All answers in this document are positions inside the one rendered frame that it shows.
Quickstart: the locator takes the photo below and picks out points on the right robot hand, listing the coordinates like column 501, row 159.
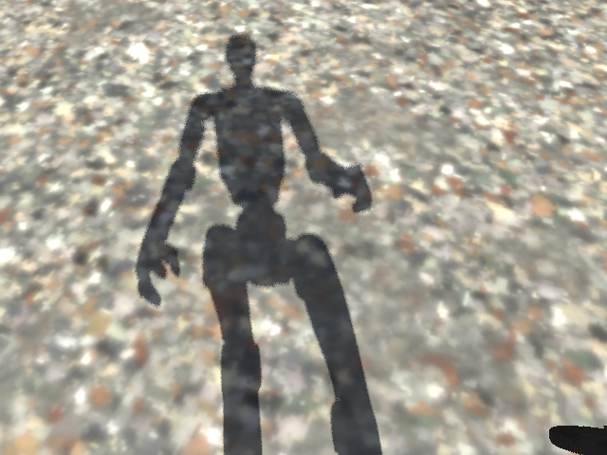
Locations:
column 581, row 440

